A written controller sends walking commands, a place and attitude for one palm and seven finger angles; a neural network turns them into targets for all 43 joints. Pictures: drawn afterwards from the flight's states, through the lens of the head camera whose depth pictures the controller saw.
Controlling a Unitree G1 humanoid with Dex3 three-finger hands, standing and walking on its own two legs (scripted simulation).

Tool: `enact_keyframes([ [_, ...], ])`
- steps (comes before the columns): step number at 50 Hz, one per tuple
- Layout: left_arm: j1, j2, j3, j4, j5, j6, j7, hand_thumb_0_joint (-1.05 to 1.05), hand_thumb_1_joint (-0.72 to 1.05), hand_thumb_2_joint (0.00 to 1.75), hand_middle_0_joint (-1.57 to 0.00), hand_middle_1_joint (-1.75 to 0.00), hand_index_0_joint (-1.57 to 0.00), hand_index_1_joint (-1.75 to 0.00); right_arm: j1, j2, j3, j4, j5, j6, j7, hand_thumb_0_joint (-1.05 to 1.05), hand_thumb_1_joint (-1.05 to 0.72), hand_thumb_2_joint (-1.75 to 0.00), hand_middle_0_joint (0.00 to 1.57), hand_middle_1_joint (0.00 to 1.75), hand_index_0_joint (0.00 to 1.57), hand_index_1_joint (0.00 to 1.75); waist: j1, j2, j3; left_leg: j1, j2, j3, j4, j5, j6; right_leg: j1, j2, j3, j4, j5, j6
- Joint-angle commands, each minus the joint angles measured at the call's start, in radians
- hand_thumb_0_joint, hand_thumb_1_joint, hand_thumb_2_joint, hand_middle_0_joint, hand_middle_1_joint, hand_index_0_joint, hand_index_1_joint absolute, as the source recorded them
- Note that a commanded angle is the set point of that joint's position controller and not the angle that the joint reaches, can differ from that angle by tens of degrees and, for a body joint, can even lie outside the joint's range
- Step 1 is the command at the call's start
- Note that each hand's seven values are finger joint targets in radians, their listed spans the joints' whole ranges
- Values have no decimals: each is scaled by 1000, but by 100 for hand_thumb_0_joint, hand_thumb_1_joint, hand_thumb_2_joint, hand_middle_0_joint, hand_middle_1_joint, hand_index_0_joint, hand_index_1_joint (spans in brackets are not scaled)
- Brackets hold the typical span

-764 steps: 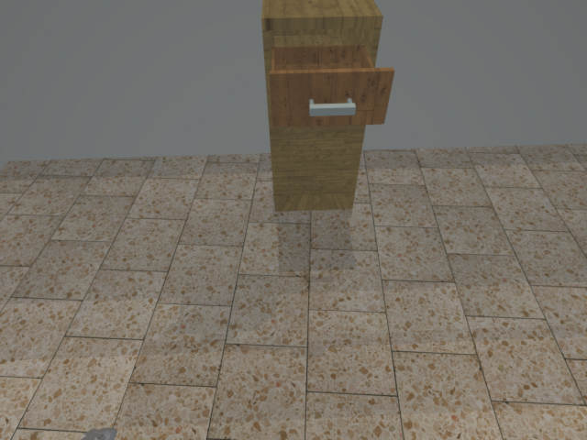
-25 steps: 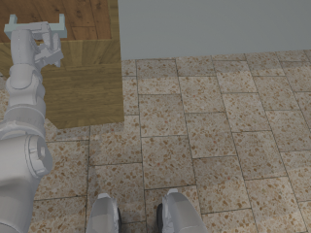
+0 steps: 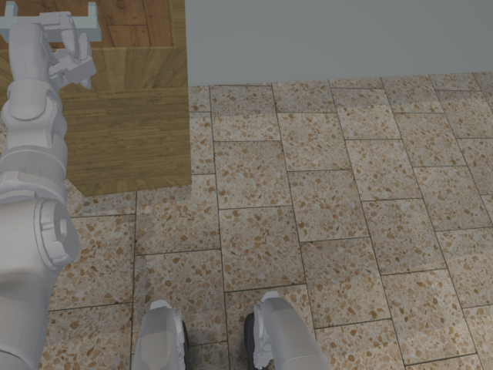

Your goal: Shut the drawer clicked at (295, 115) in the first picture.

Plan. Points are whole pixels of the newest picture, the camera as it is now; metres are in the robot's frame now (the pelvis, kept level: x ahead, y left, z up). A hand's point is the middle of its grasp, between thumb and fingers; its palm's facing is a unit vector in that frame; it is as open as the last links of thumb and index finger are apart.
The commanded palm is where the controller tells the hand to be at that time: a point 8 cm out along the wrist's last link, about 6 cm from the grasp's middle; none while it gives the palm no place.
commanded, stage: pull the fist back off the drawer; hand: left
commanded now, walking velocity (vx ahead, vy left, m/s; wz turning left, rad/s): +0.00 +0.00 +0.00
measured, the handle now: (52, 19) +0.63 +0.22 +0.08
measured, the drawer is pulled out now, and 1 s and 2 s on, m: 0.00 0.00 0.00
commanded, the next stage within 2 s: draw the hand back to the body in 0.38 s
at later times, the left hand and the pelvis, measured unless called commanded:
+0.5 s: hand (87, 68) +0.54 +0.17 +0.08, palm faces +0.10 -0.99 -0.03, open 3.3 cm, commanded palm +0.50 +0.21 +0.09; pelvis +0.05 -0.01 +0.03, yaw -1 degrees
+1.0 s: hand (33, 113) +0.41 +0.18 +0.16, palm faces +0.07 -1.00 -0.04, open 3.3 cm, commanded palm +0.37 +0.24 +0.18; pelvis +0.08 -0.02 +0.08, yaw +1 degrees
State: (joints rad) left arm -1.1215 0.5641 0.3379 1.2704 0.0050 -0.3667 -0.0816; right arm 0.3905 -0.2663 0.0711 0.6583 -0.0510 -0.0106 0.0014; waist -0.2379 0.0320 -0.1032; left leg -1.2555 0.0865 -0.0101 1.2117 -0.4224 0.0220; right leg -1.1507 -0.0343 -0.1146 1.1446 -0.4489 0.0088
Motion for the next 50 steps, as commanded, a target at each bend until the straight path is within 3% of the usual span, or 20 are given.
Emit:
enact_keyframes([
  [1,-539,165,31,-263,-25,-67,19,0,90,90,-140,-160,-140,-160,176,-205,-79,-39,-4,-2,-4,0,-90,-90,20,30,20,30,-40,205,-501,562,-38,-113,-192,-16,1,58,71,41,-171,19,-32],
  [6,-389,145,58,-355,-47,-90,15,0,90,90,-140,-160,-140,-160,169,-194,-94,-60,2,17,8,0,-90,-90,20,30,20,30,16,191,-581,646,-35,-87,-196,129,-5,148,77,39,-181,90,-34],
  [7,-352,124,47,-362,-52,-91,13,0,90,90,-140,-160,-140,-160,162,-188,-95,-66,6,23,11,0,-90,-90,20,30,20,30,23,190,-571,646,-38,-75,-197,148,-6,162,79,43,-192,101,-33],
  [9,-267,140,72,-336,-53,-87,14,0,90,90,-140,-160,-140,-160,156,-185,-96,-70,11,36,13,0,-90,-90,20,30,20,30,36,112,-512,581,-39,-56,-203,140,-1,220,81,49,-208,102,-27],
  [13,-156,113,74,-379,-62,-104,12,0,90,90,-140,-160,-140,-160,139,-170,-102,-92,19,53,14,0,-90,-90,20,30,20,30,64,86,-495,568,-45,-26,-213,193,3,297,81,61,-222,160,-24],
  [16,-128,93,71,-413,-77,-124,7,0,90,90,-140,-160,-140,-160,132,-165,-108,-93,22,61,12,0,-90,-90,20,30,20,30,62,62,-483,568,-49,-15,-210,241,6,334,82,69,-220,227,-21],
  [20,-109,68,54,-439,-84,-146,-9,0,90,90,-140,-160,-140,-160,123,-157,-114,-84,26,69,11,0,-90,-90,20,30,20,30,62,80,-475,601,-50,-8,-207,298,3,347,79,71,-218,292,-19],
  [22,-86,53,51,-458,-91,-155,-21,0,90,90,-140,-160,-140,-160,121,-154,-120,-81,26,72,9,0,-90,-90,20,30,20,30,71,89,-513,640,-51,-4,-196,358,1,357,79,73,-209,346,-20],
  [24,-60,45,49,-440,-101,-149,-34,0,90,90,-140,-160,-140,-160,115,-153,-121,-75,29,77,9,0,-90,-90,20,30,20,30,70,76,-491,632,-51,-2,-195,370,2,366,78,73,-213,367,-19],
  [27,118,56,68,-609,-128,-135,-55,0,90,90,-140,-160,-140,-160,96,-149,-128,-123,45,86,12,0,-90,-90,20,30,20,30,142,130,-614,755,-55,4,-234,505,-5,483,81,70,-224,479,-26],
  [29,218,13,34,-736,-158,-104,-64,0,90,90,-140,-160,-140,-160,70,-137,-129,-150,61,86,11,0,-90,-90,20,30,20,30,152,127,-617,799,-53,11,-262,557,-3,544,83,69,-256,533,-23],
  [30,250,-8,17,-791,-175,-87,-64,0,90,90,-140,-160,-140,-160,59,-133,-130,-157,68,82,9,0,-90,-90,20,30,20,30,147,96,-595,796,-54,17,-276,557,1,582,84,68,-272,565,-19],
  [32,372,-6,31,-849,-201,-51,-60,0,90,90,-140,-160,-140,-160,45,-132,-129,-168,79,72,1,0,-90,-90,20,30,20,30,163,52,-542,782,-53,21,-310,571,4,639,80,65,-295,609,-15],
  [35,449,-61,-14,-942,-220,-18,-49,0,90,90,-140,-160,-140,-160,8,-125,-126,-174,89,55,-9,0,-90,-90,20,30,20,30,152,30,-442,786,-53,29,-358,514,5,664,77,58,-337,588,-11],
  [37,490,-71,-20,-996,-224,-10,-41,0,90,90,-140,-160,-140,-160,-11,-121,-124,-176,90,41,-14,0,-90,-90,20,30,20,30,154,55,-409,813,-58,36,-378,501,6,673,74,64,-360,581,-11],
  [39,548,-88,-31,-994,-227,3,-45,0,90,90,-140,-160,-140,-160,-31,-121,-121,-174,92,30,-19,0,-90,-90,20,30,20,30,155,24,-354,813,-57,33,-403,466,3,680,73,57,-379,552,-11],
  [42,609,-106,-53,-1091,-234,13,-64,0,90,90,-140,-160,-140,-160,-65,-115,-119,-191,95,11,-24,0,-90,-90,20,30,20,30,173,69,-369,886,-58,29,-428,512,3,714,69,56,-394,561,-16],
  [45,697,-119,-60,-1117,-257,48,-87,0,90,90,-140,-160,-140,-160,-112,-116,-111,-206,102,-5,-30,0,-90,-90,20,30,20,30,181,20,-292,872,-61,27,-463,443,2,732,65,47,-427,530,-16],
  [49,767,-120,-54,-1188,-274,93,-102,0,90,90,-140,-160,-140,-160,-167,-114,-101,-234,107,-28,-40,0,-90,-90,20,30,20,30,201,4,-248,884,-68,25,-509,369,3,767,58,46,-463,474,-16],
  [50,782,-9,-66,-1277,-144,123,7,0,90,90,-140,-160,-140,-160,-227,-100,-110,-251,105,-13,-59,0,-90,-90,20,30,20,30,244,-7,-260,953,-72,48,-564,352,6,810,32,92,-533,440,-31],
])
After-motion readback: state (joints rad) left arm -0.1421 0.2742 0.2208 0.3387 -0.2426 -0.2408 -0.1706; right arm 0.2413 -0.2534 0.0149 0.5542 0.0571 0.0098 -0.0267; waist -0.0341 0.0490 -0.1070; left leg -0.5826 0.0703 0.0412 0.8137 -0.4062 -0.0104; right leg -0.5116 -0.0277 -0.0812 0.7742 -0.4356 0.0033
